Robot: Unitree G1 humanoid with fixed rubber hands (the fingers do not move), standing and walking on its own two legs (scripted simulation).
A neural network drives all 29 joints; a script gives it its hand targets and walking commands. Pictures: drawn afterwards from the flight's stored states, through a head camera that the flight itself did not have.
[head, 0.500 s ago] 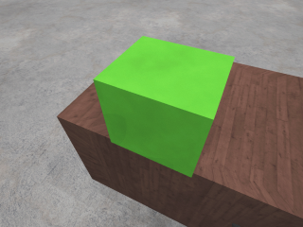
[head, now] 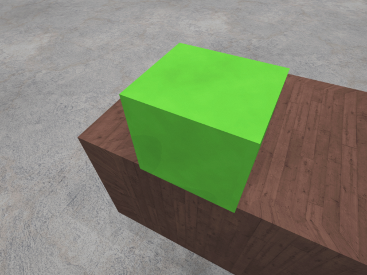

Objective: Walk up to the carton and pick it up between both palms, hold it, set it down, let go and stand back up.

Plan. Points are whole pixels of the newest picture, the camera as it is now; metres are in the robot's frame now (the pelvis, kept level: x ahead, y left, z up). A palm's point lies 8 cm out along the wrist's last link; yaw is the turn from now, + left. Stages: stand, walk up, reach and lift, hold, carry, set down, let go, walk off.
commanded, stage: walk up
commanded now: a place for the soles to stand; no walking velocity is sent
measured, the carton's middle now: (205, 124) +0.51 -0.03 +0.02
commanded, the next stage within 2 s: none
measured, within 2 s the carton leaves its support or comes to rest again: neither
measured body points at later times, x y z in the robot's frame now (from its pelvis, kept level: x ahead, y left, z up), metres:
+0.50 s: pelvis +0.03 +0.12 -0.02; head +0.06 +0.12 +0.42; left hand +0.12 +0.39 -0.15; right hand +0.09 -0.12 -0.16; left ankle +0.10 +0.23 -0.74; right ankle +0.03 +0.01 -0.69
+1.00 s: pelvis +0.08 +0.18 -0.01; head +0.09 +0.17 +0.44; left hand +0.26 +0.35 -0.14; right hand +0.07 -0.08 -0.15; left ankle +0.12 +0.26 -0.74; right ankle +0.05 +0.04 -0.74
